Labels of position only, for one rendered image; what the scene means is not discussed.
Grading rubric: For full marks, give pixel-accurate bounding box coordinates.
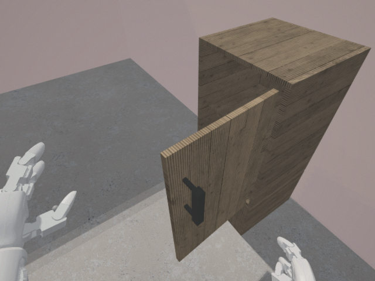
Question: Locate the handle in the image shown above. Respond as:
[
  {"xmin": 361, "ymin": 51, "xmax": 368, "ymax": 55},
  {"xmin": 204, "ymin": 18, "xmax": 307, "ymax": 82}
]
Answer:
[{"xmin": 183, "ymin": 177, "xmax": 206, "ymax": 226}]

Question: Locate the left robot forearm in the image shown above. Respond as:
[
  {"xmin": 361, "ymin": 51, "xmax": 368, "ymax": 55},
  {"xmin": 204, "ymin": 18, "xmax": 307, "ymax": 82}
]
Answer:
[{"xmin": 0, "ymin": 247, "xmax": 29, "ymax": 281}]

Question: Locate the robot right hand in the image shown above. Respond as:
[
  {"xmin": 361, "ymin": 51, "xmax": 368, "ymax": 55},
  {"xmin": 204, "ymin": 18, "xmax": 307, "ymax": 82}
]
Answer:
[{"xmin": 271, "ymin": 237, "xmax": 316, "ymax": 281}]

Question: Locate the robot left hand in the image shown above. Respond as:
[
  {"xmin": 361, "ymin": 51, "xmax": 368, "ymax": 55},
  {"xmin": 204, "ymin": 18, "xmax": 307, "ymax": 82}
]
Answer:
[{"xmin": 0, "ymin": 142, "xmax": 77, "ymax": 248}]

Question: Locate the cupboard door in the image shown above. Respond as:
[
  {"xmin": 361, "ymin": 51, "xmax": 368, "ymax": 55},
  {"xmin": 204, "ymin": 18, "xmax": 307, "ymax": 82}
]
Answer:
[{"xmin": 160, "ymin": 88, "xmax": 279, "ymax": 262}]

